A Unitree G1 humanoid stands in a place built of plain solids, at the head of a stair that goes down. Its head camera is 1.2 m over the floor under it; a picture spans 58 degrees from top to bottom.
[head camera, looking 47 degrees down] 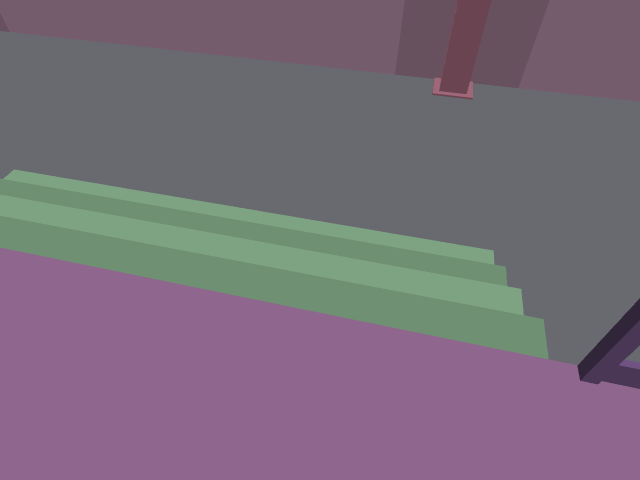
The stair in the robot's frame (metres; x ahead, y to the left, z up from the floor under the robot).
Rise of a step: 0.18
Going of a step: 0.28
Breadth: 3.30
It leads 14 degrees to the right of straight ahead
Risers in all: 5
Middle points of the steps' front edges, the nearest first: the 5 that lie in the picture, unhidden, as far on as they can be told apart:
1.00 0.84 0.00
1.27 0.77 -0.18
1.54 0.71 -0.35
1.81 0.64 -0.53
2.09 0.58 -0.71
